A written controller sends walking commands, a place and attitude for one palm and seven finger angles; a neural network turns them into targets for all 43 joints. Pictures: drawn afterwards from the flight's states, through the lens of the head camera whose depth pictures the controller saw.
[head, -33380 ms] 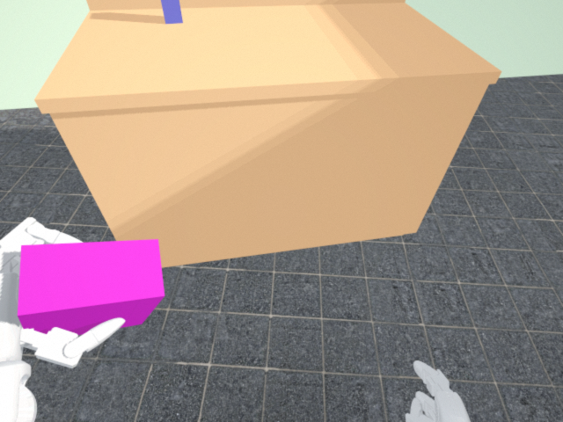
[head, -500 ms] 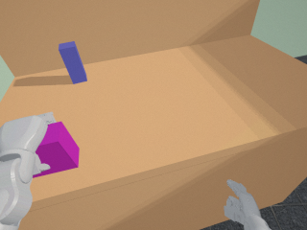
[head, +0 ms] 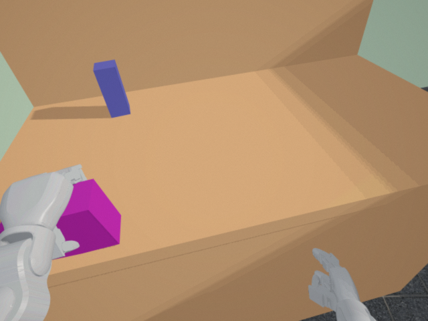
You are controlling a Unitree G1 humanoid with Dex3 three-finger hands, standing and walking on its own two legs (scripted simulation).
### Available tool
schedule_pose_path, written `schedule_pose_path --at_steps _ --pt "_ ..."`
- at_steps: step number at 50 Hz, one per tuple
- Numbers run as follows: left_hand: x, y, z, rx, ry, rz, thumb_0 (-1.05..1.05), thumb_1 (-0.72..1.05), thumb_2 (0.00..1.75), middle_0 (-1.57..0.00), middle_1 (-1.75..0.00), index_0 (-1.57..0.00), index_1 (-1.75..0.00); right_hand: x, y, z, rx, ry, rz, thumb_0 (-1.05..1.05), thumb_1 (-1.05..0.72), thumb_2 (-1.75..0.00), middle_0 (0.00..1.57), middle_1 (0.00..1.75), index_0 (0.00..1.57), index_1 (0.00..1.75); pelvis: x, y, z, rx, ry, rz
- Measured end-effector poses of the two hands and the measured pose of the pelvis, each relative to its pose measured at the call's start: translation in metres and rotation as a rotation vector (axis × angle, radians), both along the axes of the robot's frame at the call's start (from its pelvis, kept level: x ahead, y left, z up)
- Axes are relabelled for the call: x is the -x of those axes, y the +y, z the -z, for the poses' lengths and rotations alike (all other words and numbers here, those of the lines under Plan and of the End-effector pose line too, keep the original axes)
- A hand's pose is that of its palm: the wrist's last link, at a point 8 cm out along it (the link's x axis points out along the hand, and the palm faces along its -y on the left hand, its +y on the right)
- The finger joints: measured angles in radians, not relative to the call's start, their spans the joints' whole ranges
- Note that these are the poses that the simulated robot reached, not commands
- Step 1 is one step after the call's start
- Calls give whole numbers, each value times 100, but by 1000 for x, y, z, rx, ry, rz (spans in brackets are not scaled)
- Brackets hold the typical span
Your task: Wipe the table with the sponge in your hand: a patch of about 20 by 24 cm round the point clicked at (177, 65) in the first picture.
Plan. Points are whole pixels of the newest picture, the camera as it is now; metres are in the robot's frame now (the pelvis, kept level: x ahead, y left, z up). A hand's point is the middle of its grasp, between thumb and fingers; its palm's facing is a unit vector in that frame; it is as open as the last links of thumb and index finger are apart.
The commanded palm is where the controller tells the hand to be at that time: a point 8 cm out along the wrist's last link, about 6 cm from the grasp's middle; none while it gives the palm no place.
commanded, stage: lift the sponge slowly off the table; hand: left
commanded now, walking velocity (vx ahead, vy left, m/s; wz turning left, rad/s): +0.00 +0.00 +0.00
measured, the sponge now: (73, 227) +0.21 +0.29 +0.11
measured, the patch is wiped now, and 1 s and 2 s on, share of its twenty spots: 1.00 1.00 1.00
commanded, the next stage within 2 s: bring the sponge back beside the body in 1.86 s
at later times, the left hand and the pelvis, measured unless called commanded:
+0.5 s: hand (58, 218) +0.20 +0.29 +0.16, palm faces +0.11 -0.07 -0.99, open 10.4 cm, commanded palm +0.17 +0.29 +0.22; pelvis -0.02 -0.01 +0.00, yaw +1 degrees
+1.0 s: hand (54, 200) +0.21 +0.29 +0.19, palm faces +0.15 -0.05 -0.99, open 10.3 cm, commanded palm +0.17 +0.28 +0.26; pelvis -0.04 -0.01 +0.00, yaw +1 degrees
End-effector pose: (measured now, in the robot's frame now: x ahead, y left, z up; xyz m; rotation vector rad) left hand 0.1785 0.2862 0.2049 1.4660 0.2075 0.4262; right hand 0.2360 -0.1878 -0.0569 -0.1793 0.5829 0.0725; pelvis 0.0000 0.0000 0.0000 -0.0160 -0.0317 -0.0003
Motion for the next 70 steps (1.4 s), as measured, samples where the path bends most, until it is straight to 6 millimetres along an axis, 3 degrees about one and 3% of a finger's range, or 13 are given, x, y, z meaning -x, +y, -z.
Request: schedule_pose_path --at_steps 16,32,50,70 --pt "5 -4 -3 9 37 26 0 -50 103 -68 -133 -70 -132 7 -11 -4 33 -24 -2 2 -90 -90 20 30 20 30 9 -10 0 0 -21 -6" --pt "9 1 -7 14 54 23 -1 -51 103 -68 -133 -71 -131 17 -7 -4 41 -39 -18 2 -90 -90 20 30 20 30 25 -15 -2 -1 -54 -16" --pt "0 -5 -36 0 3 42 -1 -51 103 -69 -132 -72 -131 21 2 -12 19 -76 -22 2 -90 -90 20 30 20 30 39 -13 -4 -8 -62 -13" --pt "-2 -1 -61 -17 -12 20 -1 -52 103 -69 -132 -72 -131 28 -8 -10 30 -77 2 2 -90 -90 20 30 20 30 44 -15 -3 -11 -61 -9"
